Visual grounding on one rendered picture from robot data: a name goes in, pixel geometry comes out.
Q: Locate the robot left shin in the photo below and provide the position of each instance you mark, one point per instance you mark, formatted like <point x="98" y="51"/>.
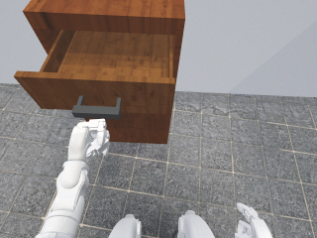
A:
<point x="129" y="216"/>

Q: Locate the robot left forearm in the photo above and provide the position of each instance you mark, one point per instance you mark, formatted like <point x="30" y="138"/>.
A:
<point x="66" y="211"/>

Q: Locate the drawer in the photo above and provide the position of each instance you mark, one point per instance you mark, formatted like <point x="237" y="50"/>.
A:
<point x="102" y="66"/>

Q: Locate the robot left hand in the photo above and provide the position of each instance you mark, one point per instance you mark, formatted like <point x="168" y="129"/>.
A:
<point x="81" y="139"/>

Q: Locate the cabinet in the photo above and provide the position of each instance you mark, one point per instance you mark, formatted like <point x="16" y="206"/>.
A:
<point x="156" y="17"/>

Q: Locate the robot right hand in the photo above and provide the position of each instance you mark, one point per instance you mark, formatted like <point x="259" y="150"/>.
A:
<point x="257" y="229"/>

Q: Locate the robot right thigh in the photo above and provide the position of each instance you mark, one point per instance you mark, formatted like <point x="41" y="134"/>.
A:
<point x="193" y="226"/>

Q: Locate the handle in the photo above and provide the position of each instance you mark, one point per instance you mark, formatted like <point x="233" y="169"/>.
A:
<point x="96" y="112"/>

